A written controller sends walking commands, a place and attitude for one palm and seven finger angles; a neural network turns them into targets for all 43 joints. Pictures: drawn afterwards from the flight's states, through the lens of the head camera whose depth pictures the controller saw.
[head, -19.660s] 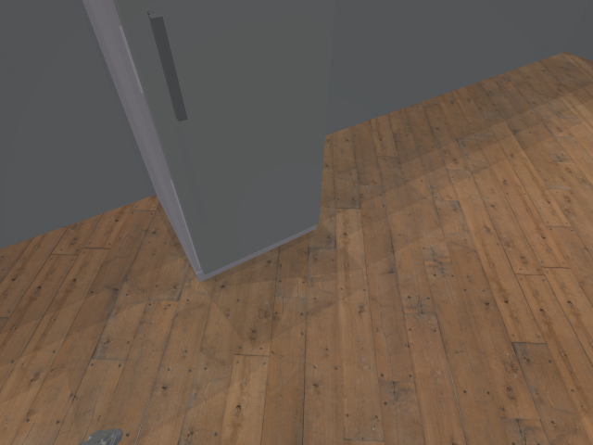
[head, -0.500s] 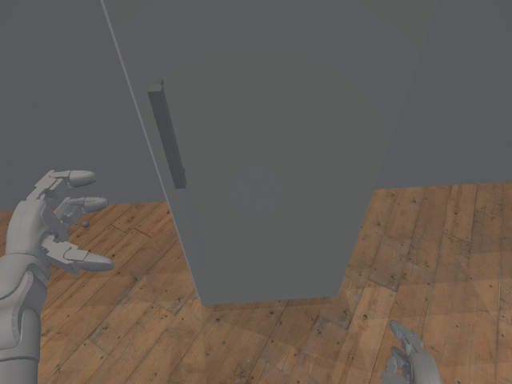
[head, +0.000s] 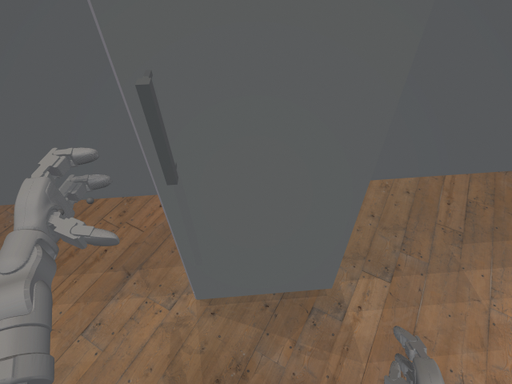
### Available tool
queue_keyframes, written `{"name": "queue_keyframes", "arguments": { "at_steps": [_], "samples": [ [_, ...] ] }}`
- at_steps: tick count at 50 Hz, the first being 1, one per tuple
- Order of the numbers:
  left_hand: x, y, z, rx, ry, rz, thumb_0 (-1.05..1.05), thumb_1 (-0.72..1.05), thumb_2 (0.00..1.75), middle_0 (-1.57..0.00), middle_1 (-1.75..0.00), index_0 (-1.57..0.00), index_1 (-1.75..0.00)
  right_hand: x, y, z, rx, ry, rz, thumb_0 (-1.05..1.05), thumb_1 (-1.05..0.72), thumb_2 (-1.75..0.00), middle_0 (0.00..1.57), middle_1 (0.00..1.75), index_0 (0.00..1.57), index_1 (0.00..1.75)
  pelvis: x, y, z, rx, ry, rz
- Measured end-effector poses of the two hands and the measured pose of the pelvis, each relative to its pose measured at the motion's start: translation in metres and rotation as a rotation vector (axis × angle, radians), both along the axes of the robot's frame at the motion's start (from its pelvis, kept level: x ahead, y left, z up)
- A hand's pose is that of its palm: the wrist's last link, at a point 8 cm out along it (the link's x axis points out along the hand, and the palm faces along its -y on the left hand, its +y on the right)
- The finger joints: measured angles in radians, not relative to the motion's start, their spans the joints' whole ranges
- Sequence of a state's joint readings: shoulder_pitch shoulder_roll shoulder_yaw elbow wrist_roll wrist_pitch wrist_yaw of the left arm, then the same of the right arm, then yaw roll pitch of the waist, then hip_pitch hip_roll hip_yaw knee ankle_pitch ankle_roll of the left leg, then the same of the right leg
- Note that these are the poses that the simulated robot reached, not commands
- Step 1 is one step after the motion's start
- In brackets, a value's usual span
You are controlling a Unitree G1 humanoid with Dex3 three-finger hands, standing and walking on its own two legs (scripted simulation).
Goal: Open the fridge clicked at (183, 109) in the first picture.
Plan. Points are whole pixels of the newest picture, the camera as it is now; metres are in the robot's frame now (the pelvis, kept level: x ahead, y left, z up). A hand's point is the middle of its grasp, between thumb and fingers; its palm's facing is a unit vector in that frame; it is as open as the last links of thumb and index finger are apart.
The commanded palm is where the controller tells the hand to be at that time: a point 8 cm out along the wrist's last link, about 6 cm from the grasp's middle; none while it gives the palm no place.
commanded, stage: move the hooked fingers beside the handle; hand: left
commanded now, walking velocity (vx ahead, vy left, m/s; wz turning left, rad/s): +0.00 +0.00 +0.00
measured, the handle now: (161, 132) +0.52 +0.23 +0.13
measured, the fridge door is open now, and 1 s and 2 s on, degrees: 0 0 0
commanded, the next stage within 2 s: none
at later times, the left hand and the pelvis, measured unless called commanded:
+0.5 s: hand (101, 179) +0.37 +0.29 +0.14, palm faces +0.18 -0.98 +0.01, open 14.0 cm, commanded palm +0.34 +0.33 +0.14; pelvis +0.00 +0.02 +0.00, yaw -1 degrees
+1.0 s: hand (117, 155) +0.43 +0.28 +0.14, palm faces +0.17 -0.99 +0.01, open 14.0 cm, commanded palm +0.40 +0.33 +0.13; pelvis +0.01 +0.02 -0.01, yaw -2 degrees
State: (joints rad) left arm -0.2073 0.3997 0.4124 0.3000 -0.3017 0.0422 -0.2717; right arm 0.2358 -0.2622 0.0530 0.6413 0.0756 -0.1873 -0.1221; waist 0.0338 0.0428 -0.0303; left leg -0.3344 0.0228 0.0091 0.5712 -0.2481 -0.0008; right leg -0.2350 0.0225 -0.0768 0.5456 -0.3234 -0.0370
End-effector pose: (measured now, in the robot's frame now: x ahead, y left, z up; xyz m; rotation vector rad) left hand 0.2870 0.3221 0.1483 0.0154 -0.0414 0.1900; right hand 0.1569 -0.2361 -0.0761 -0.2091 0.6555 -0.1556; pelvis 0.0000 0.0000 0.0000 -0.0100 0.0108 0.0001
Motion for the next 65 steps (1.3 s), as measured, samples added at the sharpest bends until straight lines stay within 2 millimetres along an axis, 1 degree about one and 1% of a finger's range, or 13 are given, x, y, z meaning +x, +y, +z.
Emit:
{"name": "queue_keyframes", "arguments": {
  "at_steps": [3, 6, 10, 17, 25, 31, 38, 46, 54, 61, 65],
  "samples": [
    [0.010, -0.002, -0.001, -0.007, 0.008, -0.012, -0.01, -0.50, 0.30, -0.30, -1.20, -0.30, -1.20, -0.005, 0.001, -0.002, 0.005, 0.016, -0.014, 0.02, -0.90, -0.90, 0.20, 0.30, 0.20, 0.30, 0.001, 0.002, 0.000, 0.001, 0.008, -0.006],
    [0.018, 0.001, -0.006, -0.019, 0.038, -0.004, -0.01, -0.50, 0.30, -0.30, -1.20, -0.30, -1.20, -0.011, 0.002, -0.003, 0.010, 0.033, -0.028, 0.02, -0.90, -0.90, 0.20, 0.30, 0.20, 0.30, 0.002, 0.004, 0.000, 0.002, 0.015, -0.013],
    [0.023, 0.009, -0.010, -0.022, 0.052, 0.024, -0.01, -0.50, 0.30, -0.30, -1.20, -0.30, -1.20, -0.017, 0.003, -0.005, 0.007, 0.057, -0.040, 0.02, -0.90, -0.90, 0.20, 0.30, 0.20, 0.30, 0.003, 0.007, 0.000, 0.000, 0.022, -0.020],
    [0.032, 0.018, -0.007, -0.020, 0.017, 0.027, -0.01, -0.50, 0.30, -0.30, -1.20, -0.30, -1.20, -0.026, 0.003, -0.008, -0.017, 0.106, -0.043, 0.02, -0.90, -0.90, 0.20, 0.30, 0.20, 0.30, 0.003, 0.012, -0.001, -0.007, 0.029, -0.012],
    [0.055, 0.013, -0.012, -0.031, 0.046, -0.013, -0.01, -0.50, 0.30, -0.30, -1.20, -0.30, -1.20, -0.034, 0.006, -0.011, -0.029, 0.138, -0.055, 0.01, -0.90, -0.90, 0.20, 0.30, 0.20, 0.30, 0.000, 0.018, -0.002, -0.012, 0.049, -0.008],
    [0.072, 0.010, -0.010, -0.032, 0.027, -0.007, -0.01, -0.50, 0.30, -0.30, -1.20, -0.30, -1.20, -0.042, 0.008, -0.013, -0.027, 0.162, -0.064, 0.01, -0.90, -0.90, 0.20, 0.30, 0.20, 0.30, 0.001, 0.021, -0.002, -0.012, 0.062, -0.015],
    [0.090, 0.016, -0.016, -0.028, 0.063, 0.003, -0.01, -0.50, 0.30, -0.30, -1.20, -0.30, -1.20, -0.059, 0.006, -0.018, -0.032, 0.223, -0.087, 0.01, -0.90, -0.89, 0.20, 0.30, 0.21, 0.30, 0.003, 0.023, -0.004, -0.015, 0.081, -0.017],
    [0.109, 0.013, -0.012, -0.040, 0.030, -0.016, -0.01, -0.50, 0.30, -0.30, -1.20, -0.30, -1.20, -0.079, 0.000, -0.025, -0.044, 0.305, -0.114, 0.01, -0.90, -0.89, 0.20, 0.30, 0.21, 0.30, 0.006, 0.024, -0.005, -0.016, 0.102, -0.022],
    [0.121, 0.008, -0.013, -0.026, 0.036, -0.018, -0.01, -0.50, 0.30, -0.30, -1.20, -0.30, -1.20, -0.092, -0.005, -0.028, -0.041, 0.343, -0.140, 0.01, -0.90, -0.89, 0.20, 0.30, 0.21, 0.30, 0.008, 0.023, -0.007, -0.017, 0.117, -0.027],
    [0.133, 0.013, -0.018, -0.038, 0.063, 0.006, -0.01, -0.50, 0.30, -0.30, -1.20, -0.30, -1.20, -0.101, -0.009, -0.029, -0.051, 0.381, -0.149, 0.01, -0.90, -0.89, 0.20, 0.30, 0.21, 0.30, 0.005, 0.019, -0.009, -0.018, 0.136, -0.024],
    [0.139, 0.013, -0.013, -0.008, 0.032, -0.002, -0.02, -0.50, 0.30, -0.30, -1.20, -0.30, -1.20, -0.109, -0.012, -0.030, -0.055, 0.407, -0.157, 0.01, -0.90, -0.89, 0.20, 0.30, 0.21, 0.30, 0.005, 0.019, -0.010, -0.021, 0.150, -0.026]
  ]
}}
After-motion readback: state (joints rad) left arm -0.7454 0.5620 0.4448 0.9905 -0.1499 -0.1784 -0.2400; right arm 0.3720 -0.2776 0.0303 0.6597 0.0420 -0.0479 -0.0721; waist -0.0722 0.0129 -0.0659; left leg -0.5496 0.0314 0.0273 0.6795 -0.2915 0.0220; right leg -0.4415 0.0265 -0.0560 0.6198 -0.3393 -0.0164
